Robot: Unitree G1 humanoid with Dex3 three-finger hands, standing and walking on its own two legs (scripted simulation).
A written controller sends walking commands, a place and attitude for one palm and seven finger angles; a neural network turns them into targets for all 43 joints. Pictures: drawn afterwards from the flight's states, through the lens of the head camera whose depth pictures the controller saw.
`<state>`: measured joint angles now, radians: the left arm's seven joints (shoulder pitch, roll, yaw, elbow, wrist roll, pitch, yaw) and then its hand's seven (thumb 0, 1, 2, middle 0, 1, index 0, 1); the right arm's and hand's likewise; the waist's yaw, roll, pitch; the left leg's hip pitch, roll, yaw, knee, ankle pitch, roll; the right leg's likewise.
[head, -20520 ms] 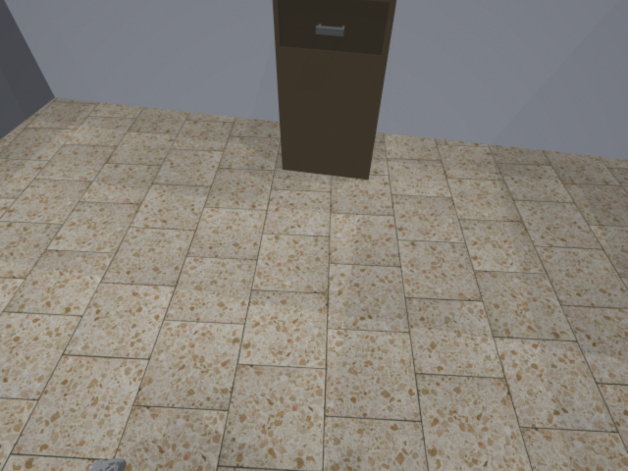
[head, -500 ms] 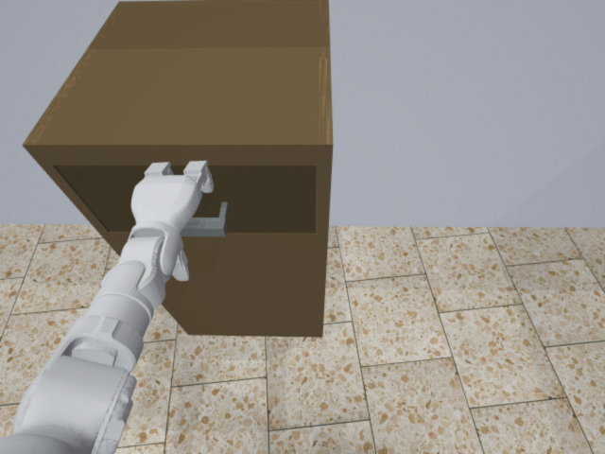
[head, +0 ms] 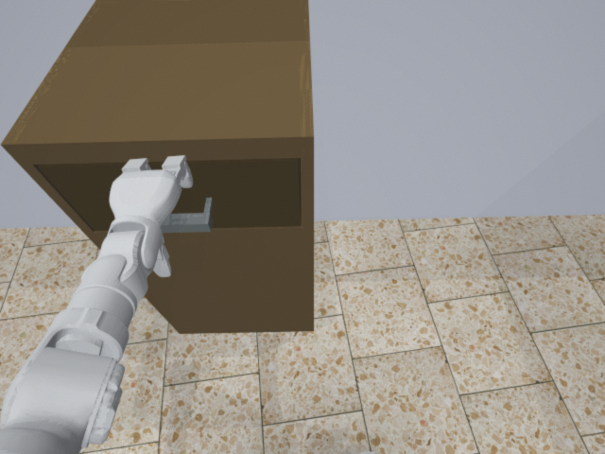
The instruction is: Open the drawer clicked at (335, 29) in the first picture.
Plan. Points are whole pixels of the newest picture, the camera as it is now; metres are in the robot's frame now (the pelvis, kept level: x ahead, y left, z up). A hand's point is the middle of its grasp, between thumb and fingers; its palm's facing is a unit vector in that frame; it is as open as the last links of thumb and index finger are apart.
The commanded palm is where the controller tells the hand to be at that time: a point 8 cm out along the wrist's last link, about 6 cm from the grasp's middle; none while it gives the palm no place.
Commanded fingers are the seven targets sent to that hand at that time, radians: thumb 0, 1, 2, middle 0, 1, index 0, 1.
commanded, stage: re-aim the fingers above the handle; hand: left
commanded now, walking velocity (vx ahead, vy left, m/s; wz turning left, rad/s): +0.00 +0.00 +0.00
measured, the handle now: (181, 213) +0.50 +0.20 -0.03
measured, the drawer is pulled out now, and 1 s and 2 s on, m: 0.00 0.00 0.00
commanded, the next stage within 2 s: lower the fingers behind the handle in 1.42 s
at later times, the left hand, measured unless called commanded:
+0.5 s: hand (151, 220) +0.45 +0.22 +0.02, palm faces -0.07 -0.02 -1.00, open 13.8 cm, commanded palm +0.43 +0.22 +0.08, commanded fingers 0.00 -0.50 0.30 -0.30 -1.20 -0.30 -1.20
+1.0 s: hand (158, 216) +0.45 +0.21 +0.03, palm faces -0.04 -0.03 -1.00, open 13.8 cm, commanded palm +0.43 +0.21 +0.08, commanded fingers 0.00 -0.50 0.30 -0.30 -1.20 -0.30 -1.20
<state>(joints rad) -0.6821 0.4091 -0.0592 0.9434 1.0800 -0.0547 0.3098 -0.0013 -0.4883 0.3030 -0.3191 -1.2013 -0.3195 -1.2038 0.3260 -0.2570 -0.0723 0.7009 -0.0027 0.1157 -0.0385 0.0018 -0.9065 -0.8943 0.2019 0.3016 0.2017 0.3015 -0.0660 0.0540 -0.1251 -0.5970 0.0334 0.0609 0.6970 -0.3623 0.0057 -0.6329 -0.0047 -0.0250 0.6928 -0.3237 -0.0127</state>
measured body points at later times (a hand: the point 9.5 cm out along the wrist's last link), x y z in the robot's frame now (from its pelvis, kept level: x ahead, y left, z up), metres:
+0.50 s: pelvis -0.01 +0.01 +0.00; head +0.07 +0.00 +0.44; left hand +0.44 +0.22 +0.08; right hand +0.03 -0.26 -0.14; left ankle -0.02 +0.12 -0.72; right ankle +0.00 -0.11 -0.72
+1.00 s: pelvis +0.00 +0.02 +0.00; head +0.07 +0.00 +0.44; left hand +0.45 +0.21 +0.08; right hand +0.04 -0.25 -0.14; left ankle -0.02 +0.12 -0.72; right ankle +0.00 -0.11 -0.72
